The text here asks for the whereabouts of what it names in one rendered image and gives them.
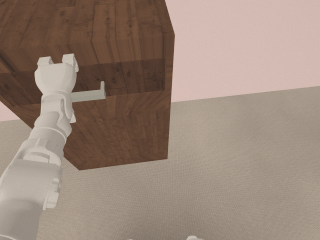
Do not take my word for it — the cabinet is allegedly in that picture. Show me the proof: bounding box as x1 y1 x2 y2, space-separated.
0 0 175 171

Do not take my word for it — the robot left hand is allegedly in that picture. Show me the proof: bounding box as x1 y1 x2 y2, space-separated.
34 53 79 123

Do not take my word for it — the drawer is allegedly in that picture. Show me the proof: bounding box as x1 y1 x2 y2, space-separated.
0 57 166 106

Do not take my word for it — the left robot upper arm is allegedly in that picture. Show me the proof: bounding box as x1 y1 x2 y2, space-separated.
0 159 63 240

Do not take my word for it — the handle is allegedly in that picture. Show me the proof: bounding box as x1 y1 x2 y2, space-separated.
70 81 106 103

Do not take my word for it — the left robot forearm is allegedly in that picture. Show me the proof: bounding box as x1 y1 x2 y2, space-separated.
0 91 73 195

